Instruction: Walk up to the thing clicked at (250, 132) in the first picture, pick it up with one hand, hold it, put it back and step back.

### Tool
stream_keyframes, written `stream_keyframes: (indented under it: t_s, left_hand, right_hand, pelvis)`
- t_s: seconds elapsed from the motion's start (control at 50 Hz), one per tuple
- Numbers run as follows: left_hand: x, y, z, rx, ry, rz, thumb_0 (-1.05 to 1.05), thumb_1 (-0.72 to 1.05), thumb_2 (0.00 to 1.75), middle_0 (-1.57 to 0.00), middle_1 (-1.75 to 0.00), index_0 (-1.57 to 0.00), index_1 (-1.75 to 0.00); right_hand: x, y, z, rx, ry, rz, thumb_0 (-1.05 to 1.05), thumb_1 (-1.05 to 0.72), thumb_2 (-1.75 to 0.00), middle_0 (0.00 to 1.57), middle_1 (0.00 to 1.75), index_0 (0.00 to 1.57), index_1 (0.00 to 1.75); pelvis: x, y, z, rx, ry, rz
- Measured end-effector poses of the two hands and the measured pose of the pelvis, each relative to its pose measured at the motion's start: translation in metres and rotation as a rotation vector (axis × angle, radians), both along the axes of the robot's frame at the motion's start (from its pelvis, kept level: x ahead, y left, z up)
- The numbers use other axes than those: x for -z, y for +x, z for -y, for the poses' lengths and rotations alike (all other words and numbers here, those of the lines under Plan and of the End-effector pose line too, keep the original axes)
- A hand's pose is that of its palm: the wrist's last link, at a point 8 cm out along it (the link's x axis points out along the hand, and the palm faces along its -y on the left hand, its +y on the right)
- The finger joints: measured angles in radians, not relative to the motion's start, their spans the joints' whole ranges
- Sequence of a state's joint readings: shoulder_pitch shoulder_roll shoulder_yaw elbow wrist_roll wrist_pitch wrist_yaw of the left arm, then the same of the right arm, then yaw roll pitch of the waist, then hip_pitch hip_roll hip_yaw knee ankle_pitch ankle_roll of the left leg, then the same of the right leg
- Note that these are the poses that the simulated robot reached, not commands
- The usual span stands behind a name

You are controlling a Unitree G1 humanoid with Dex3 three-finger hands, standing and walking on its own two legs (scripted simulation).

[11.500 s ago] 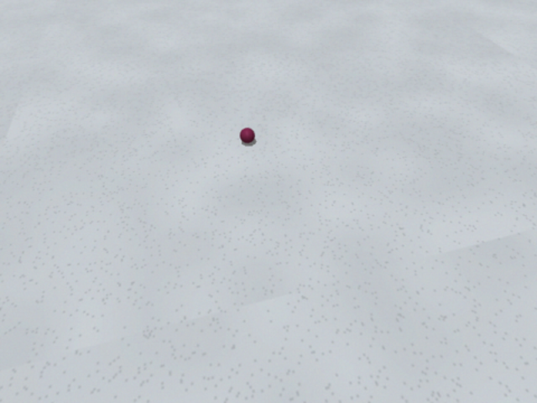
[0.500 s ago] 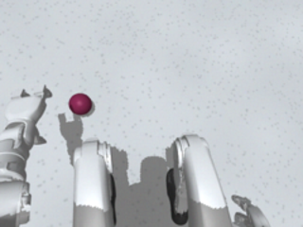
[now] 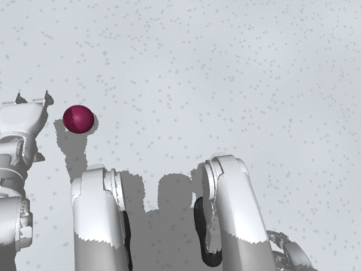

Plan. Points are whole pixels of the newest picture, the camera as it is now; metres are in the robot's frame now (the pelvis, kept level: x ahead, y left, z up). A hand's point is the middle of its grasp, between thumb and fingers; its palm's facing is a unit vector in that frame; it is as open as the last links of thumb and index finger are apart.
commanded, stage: rise first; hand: left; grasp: from above
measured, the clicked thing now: (78, 119) +0.49 +0.26 -0.31
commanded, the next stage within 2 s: approach in 0.42 s
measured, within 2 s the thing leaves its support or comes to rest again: neither
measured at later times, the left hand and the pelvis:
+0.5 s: hand (42, 131) +0.42 +0.30 -0.18, palm faces -0.45 -0.07 -0.89, open 14.1 cm; pelvis +0.00 +0.00 -0.01, yaw -1 degrees
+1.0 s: hand (87, 94) +0.52 +0.21 -0.19, palm faces -0.35 -0.02 -0.94, open 14.0 cm; pelvis +0.01 +0.00 -0.02, yaw -2 degrees
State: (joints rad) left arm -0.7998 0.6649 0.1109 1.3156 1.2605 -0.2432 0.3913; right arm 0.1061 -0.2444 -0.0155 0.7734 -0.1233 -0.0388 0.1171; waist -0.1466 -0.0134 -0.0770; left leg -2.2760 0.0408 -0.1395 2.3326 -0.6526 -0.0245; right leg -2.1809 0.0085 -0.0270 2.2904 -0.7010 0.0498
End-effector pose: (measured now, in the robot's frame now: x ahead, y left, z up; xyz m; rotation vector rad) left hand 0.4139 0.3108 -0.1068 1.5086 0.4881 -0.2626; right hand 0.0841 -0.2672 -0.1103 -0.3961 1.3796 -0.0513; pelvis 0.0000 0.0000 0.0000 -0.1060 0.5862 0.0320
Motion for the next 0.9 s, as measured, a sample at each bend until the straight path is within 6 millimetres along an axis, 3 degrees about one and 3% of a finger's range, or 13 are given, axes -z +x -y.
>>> stream_keyframes:
  t_s: [0.24,0.64,0.74,0.9]
  left_hand:
    - [0.011,0.007,0.006,-0.013,-0.001,-0.001,0.0,-0.53,1.01,-0.08,-1.02,-0.08,-1.01]
    - [0.028,0.012,0.01,0.015,-0.001,-0.007,0.0,-0.53,1.0,-0.08,-1.03,-0.08,-1.03]
    - [0.033,0.028,0.031,0.07,-0.006,0.006,0.0,-0.52,0.99,-0.08,-1.05,-0.09,-1.04]
    - [0.032,0.08,0.089,0.121,-0.024,0.099,0.0,-0.52,0.98,-0.08,-1.07,-0.09,-1.05]
  right_hand:
    - [0.01,-0.005,0.008,0.0,0.0,-0.035,0.0,-0.91,-0.9,0.2,0.3,0.2,0.3]
    - [0.009,-0.011,0.006,-0.012,-0.024,-0.038,0.0,-0.91,-0.89,0.2,0.3,0.2,0.3]
    - [0.009,-0.016,0.004,-0.017,-0.027,-0.046,0.0,-0.91,-0.89,0.2,0.3,0.2,0.3]
    - [0.004,-0.037,0.007,0.014,-0.039,-0.055,0.0,-0.91,-0.89,0.2,0.3,0.2,0.3]
  pelvis:
    - [0.008,0.003,0.004,0.007,0.008,-0.004]
    - [0.017,0.003,0.0,0.009,-0.007,0.003]
    - [0.02,0.003,0.0,0.009,-0.007,-0.003]
    - [0.024,0.004,0.001,0.02,-0.013,-0.01]
